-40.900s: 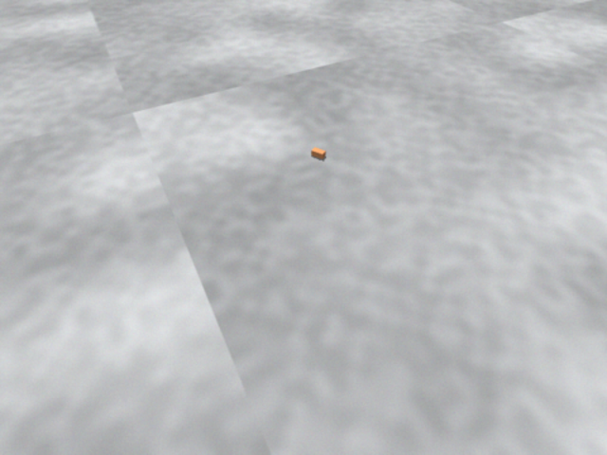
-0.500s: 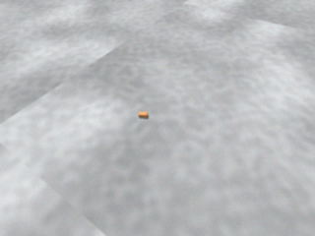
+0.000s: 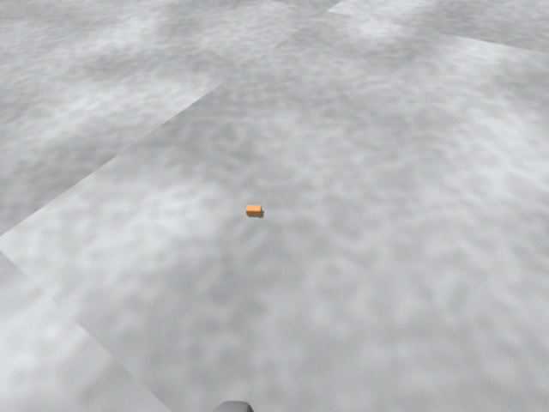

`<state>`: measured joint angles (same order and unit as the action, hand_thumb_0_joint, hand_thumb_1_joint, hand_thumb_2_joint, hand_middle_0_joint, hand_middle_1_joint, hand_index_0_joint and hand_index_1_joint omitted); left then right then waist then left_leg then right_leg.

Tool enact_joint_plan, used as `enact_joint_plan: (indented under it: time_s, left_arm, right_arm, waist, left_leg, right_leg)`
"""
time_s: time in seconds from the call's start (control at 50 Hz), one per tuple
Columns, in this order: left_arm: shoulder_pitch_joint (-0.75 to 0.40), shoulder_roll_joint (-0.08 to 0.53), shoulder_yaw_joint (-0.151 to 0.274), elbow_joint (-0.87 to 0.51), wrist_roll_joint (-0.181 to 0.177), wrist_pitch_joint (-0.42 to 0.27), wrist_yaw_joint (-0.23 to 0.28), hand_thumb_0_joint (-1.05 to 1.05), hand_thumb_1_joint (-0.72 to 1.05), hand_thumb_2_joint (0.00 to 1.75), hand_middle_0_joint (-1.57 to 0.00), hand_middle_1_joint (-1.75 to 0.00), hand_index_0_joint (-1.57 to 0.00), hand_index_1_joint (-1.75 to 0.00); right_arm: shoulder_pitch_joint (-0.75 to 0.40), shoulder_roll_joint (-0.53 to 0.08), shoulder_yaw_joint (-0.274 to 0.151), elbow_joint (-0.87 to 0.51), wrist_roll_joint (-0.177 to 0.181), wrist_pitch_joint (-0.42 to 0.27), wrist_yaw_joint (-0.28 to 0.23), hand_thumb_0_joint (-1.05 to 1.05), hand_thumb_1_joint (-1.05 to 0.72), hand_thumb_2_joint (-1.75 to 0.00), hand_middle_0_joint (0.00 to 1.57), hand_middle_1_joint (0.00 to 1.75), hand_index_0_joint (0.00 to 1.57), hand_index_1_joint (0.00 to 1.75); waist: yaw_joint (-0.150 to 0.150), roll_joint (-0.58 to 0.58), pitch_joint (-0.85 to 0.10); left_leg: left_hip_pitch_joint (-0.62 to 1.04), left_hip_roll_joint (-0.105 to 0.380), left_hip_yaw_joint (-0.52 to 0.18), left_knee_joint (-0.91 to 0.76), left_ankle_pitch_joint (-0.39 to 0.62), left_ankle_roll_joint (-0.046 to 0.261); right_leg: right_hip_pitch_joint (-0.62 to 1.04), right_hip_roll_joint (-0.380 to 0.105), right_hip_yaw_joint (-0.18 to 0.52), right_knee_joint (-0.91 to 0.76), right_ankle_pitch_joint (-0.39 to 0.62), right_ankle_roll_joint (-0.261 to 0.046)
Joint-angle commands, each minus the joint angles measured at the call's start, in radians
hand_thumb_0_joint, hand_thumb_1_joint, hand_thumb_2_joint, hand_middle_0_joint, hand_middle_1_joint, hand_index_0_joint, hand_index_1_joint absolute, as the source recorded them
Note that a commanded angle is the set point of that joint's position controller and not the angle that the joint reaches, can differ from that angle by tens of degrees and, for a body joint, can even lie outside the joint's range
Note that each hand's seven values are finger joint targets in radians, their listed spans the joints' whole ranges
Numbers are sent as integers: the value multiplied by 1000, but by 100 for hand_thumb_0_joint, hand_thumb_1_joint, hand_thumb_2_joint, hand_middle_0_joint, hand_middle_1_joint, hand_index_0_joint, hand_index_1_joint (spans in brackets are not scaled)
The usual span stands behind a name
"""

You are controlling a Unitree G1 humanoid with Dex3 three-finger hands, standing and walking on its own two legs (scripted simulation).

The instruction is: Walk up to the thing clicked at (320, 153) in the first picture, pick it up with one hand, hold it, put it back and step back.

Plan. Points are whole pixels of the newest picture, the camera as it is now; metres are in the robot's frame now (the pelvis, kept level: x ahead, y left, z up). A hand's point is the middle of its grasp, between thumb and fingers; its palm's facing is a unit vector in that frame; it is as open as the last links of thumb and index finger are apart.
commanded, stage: step back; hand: left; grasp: from above
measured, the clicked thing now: (253, 210) +1.08 +0.22 -0.75
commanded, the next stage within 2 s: stand in 0.32 s
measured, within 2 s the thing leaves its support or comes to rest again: neither
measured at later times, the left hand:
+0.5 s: hand out of the picture +0.09 +0.27 -0.15, palm faces -0.02 -0.94 -0.34, open 7.4 cm
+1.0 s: hand out of the picture +0.13 +0.27 -0.15, palm faces -0.07 -0.94 -0.33, open 7.4 cm
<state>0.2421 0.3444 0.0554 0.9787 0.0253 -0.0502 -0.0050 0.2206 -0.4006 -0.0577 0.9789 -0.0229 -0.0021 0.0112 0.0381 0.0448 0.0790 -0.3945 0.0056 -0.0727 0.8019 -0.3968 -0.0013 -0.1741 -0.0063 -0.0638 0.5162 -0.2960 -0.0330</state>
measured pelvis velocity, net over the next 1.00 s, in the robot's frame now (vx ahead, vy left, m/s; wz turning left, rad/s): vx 0.04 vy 0.02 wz -0.03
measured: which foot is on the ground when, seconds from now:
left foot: up 0.00-0.08, down 0.10-1.00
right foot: down 0.00-1.00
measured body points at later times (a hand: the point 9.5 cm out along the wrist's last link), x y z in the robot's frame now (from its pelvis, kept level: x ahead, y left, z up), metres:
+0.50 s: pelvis +0.03 +0.02 +0.00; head +0.04 +0.02 +0.45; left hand +0.09 +0.32 -0.13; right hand +0.15 -0.27 -0.12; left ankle +0.08 +0.14 -0.74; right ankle -0.01 -0.10 -0.74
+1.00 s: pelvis +0.04 +0.02 +0.01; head +0.05 +0.02 +0.46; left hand +0.14 +0.32 -0.12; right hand +0.10 -0.28 -0.12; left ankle +0.08 +0.14 -0.74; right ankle -0.01 -0.10 -0.74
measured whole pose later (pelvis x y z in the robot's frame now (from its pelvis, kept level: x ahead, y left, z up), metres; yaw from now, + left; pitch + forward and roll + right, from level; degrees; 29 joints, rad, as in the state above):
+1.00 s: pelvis +0.04 +0.02 +0.01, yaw -2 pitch -1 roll +0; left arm 0.10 0.35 -0.01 1.13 0.00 -0.02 -0.01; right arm 0.10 -0.35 0.00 1.17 0.00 -0.02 0.01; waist -0.02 -0.01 0.04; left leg -0.18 0.03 0.05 0.33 -0.13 -0.01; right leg -0.05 -0.02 -0.01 0.31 -0.24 0.01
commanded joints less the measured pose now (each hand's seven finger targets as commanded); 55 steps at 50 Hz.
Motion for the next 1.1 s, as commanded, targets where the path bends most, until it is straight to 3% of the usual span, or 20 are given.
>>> enact_joint_plan:
  time_s: [0.0, 0.06, 0.08, 0.1, 0.12, 0.14, 0.16, 0.2, 0.24, 0.28, 0.3, 0.32, 0.36, 0.42, 0.52, 0.78, 0.92, 0.96, 1.0, 1.08]
  left_arm:
    - [-56, 269, 61, -80, -8, -17, 27, 0, 90, 90, -20, -30, -20, -30]
    - [-80, 269, 50, -89, -20, 7, 29, 0, 90, 90, -20, -30, -20, -30]
    - [-71, 249, 41, -102, -21, 12, 28, 0, 90, 90, -20, -30, -20, -30]
    - [-56, 220, 31, -103, -27, 16, 28, 0, 90, 90, -20, -30, -20, -30]
    - [-24, 202, 25, -88, -39, 28, 29, 0, 90, 90, -20, -30, -20, -30]
    - [-26, 216, 32, -59, -40, 39, 33, 0, 90, 90, -20, -30, -20, -30]
    - [-34, 218, 29, -41, -34, 41, 32, 0, 90, 90, -20, -30, -20, -30]
    - [-13, 214, 30, -17, -24, 32, 25, 0, 90, 90, -20, -30, -20, -30]
    - [19, 233, 34, 8, -14, 18, 28, 0, 90, 90, -20, -30, -20, -30]
    - [-31, 266, 45, 6, -6, 9, 32, 0, 90, 90, -20, -30, -20, -30]
    - [-85, 246, 11, 20, -2, 7, 21, 0, 90, 90, -20, -30, -20, -30]
    - [-121, 241, 9, 20, -6, 6, 12, 0, 90, 90, -20, -30, -20, -30]
    - [-113, 192, -12, 33, -14, 4, 7, 0, 90, 90, -20, -30, -20, -30]
    - [-123, 219, -10, 54, -17, -1, 10, 0, 90, 90, -20, -30, -20, -30]
    - [-144, 217, -14, 76, -15, 1, 9, 0, 90, 90, -20, -30, -20, -30]
    - [-169, 228, -16, 91, -19, 2, 12, 0, 90, 90, -20, -30, -20, -30]
    - [-171, 218, -17, 101, -18, 12, 11, 0, 90, 90, -20, -30, -20, -30]
    - [-167, 224, -17, 102, -18, 12, 10, 0, 90, 90, -20, -30, -20, -30]
    - [-168, 226, -16, 97, -19, 8, 12, 0, 90, 90, -20, -30, -20, -30]
    - [-159, 219, -18, 101, -20, 9, 13, 0, 90, 90, -20, -30, -20, -30]
  right_arm:
    - [-24, -103, -27, -66, 0, -21, -10, 0, -90, -90, 20, 30, 20, 30]
    - [-7, -112, -33, -41, 1, -22, -19, 0, -90, -90, 20, 30, 20, 30]
    - [-6, -148, -43, -39, 0, -23, -24, 0, -90, -90, 20, 30, 20, 30]
    - [-8, -195, -53, -40, -6, -24, -29, 0, -90, -90, 20, 30, 20, 30]
    - [-64, -222, -49, -64, -1, -26, -30, 0, -90, -90, 20, 30, 20, 30]
    - [-108, -249, -51, -69, 4, -23, -29, 0, -90, -90, 20, 30, 20, 30]
    - [-142, -235, -47, -60, -1, -18, -27, 0, -90, -90, 20, 30, 20, 30]
    - [-180, -210, -33, -64, -3, -9, -25, 0, -90, -90, 20, 30, 20, 30]
    - [-219, -179, -25, -56, 6, -6, -23, 0, -90, -90, 20, 30, 20, 30]
    - [-210, -149, -14, -47, 12, -6, -20, 0, -90, -90, 20, 30, 20, 30]
    - [-149, -138, -6, -21, 25, -11, -11, 0, -90, -90, 20, 30, 20, 30]
    - [-136, -141, -3, 1, 17, -18, -8, 0, -90, -90, 20, 30, 20, 30]
    - [-208, -164, -4, 10, 14, -32, -3, 0, -90, -90, 20, 30, 20, 30]
    - [-195, -142, 7, 31, 14, -37, -4, 0, -90, -90, 20, 30, 20, 30]
    - [-215, -148, 8, 60, 17, -36, -2, 0, -90, -90, 20, 30, 20, 30]
    - [-197, -145, 14, 110, 17, -39, -5, 0, -90, -90, 20, 30, 20, 30]
    - [-184, -158, 15, 122, 15, -35, -10, 0, -90, -90, 20, 30, 20, 30]
    - [-176, -152, 18, 125, 16, -37, -9, 0, -90, -90, 20, 30, 20, 30]
    - [-181, -153, 17, 120, 15, -38, -10, 0, -90, -90, 20, 30, 20, 30]
    - [-178, -152, 20, 124, 17, -38, -12, 0, -90, -90, 20, 30, 20, 30]
  waist:
    - [-7, -217, -63]
    - [-39, -160, -96]
    - [-40, -98, -126]
    - [-37, 10, -157]
    - [-11, 73, -177]
    - [-16, 119, -161]
    - [-11, 118, -132]
    - [1, 124, -114]
    - [12, 82, -117]
    - [-15, 11, -115]
    - [-67, 7, -111]
    - [-76, -15, -93]
    - [-41, 11, -112]
    - [-49, -43, -114]
    - [-46, -73, -84]
    - [-40, -48, -131]
    - [-44, -25, -94]
    - [-47, -35, -89]
    - [-41, -51, -125]
    - [-45, -52, -121]
  left_leg:
    - [62, 8, 103, -161, 97, 5]
    - [199, -1, 117, -325, 354, 28]
    - [276, 47, 55, -309, 494, 55]
    - [317, 159, -71, -325, 561, 101]
    - [235, 269, -210, -389, 451, 192]
    - [143, 319, -244, -417, 346, 248]
    - [93, 314, -236, -442, 269, 238]
    - [84, 250, -142, -429, 188, 178]
    - [89, 192, -75, -336, 258, 108]
    - [79, 137, -28, -282, 277, 61]
    - [181, 94, -19, -352, 175, 47]
    - [242, 120, -32, -395, 173, 52]
    - [258, 156, -61, -399, 273, 56]
    - [304, 146, -23, -396, 431, 50]
    - [291, 133, -12, -462, 296, 35]
    - [314, 135, 14, -490, 402, 13]
    - [290, 137, 8, -519, 319, 10]
    - [302, 137, 9, -523, 328, 10]
    - [318, 142, 16, -490, 446, 14]
    - [329, 145, 17, -486, 473, 15]
  right_leg:
    - [34, -228, 126, -36, 680, -112]
    - [-21, -177, 91, 84, 574, -59]
    - [-73, -151, 91, 129, 483, -34]
    - [-133, -93, 77, 190, 337, -8]
    - [-104, -22, 51, 242, 63, 14]
    - [-45, -9, 37, 252, -177, 8]
    - [-23, -15, 52, 242, -217, 3]
    - [-14, -22, 52, 122, -151, -3]
    - [17, -54, 93, -7, 52, -6]
    - [6, -117, 205, -65, 118, -34]
    - [-88, -161, 235, -128, 29, -33]
    - [-130, -137, 207, -120, -15, -15]
    - [-64, -95, 141, -137, 55, 8]
    - [-31, -114, 148, -160, 199, 15]
    - [-10, -124, 145, -228, 128, 17]
    - [69, -139, 142, -258, 229, 21]
    - [42, -127, 132, -273, 133, 20]
    - [33, -128, 136, -274, 142, 19]
    - [68, -136, 133, -259, 257, 23]
    - [63, -132, 125, -259, 278, 28]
